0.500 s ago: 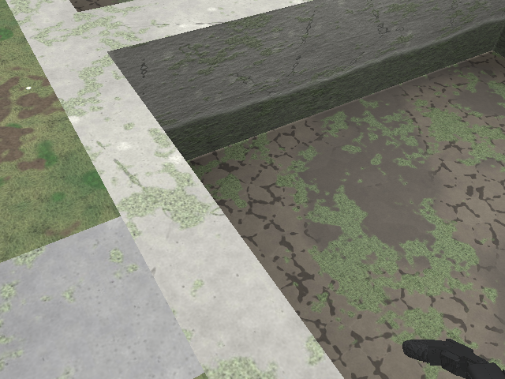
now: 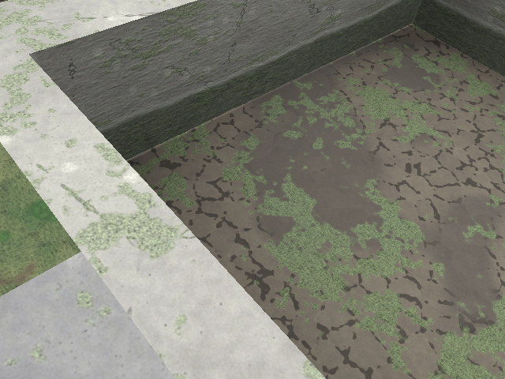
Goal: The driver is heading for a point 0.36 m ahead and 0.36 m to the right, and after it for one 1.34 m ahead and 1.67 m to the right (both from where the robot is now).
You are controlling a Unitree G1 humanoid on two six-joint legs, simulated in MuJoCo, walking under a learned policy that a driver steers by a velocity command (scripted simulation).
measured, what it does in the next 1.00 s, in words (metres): walks ahead, turning right: right foot, then left foot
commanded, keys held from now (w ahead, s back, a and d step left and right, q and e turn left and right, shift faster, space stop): w+e+shift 1.00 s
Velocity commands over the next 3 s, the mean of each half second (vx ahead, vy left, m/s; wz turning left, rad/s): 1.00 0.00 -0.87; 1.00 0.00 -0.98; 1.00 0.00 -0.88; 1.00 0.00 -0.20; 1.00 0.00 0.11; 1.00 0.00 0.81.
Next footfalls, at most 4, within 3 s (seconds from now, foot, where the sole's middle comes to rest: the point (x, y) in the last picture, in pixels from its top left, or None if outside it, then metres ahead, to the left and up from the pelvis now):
0.10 right None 0.17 -0.04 -0.77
0.34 left None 0.33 0.28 -0.77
0.76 right None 0.42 -0.08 -0.77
1.12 left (234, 343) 0.59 -0.04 -0.77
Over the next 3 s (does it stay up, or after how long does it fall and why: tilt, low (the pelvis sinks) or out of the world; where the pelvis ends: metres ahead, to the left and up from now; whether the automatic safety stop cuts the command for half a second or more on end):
stays up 0.24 -0.03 -0.04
